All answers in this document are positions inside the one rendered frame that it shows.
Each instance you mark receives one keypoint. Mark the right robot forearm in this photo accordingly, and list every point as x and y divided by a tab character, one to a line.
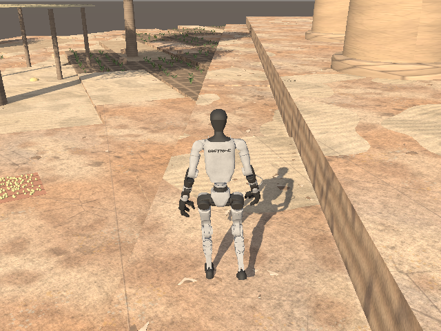
252	181

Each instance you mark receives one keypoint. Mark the robot left upper arm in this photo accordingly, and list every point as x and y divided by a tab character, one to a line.
194	158

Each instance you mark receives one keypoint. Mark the robot right upper arm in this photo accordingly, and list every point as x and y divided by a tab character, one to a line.
241	145

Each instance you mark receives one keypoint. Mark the robot left hand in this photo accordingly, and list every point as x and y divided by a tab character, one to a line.
182	207

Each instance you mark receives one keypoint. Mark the robot left shin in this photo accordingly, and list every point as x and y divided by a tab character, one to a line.
207	248

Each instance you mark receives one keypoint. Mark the robot left thigh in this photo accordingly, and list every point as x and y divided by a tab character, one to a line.
204	208

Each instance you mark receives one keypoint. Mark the left robot forearm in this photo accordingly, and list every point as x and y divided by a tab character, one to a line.
187	187

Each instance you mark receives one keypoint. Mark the robot right hand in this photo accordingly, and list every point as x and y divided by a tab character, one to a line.
252	195

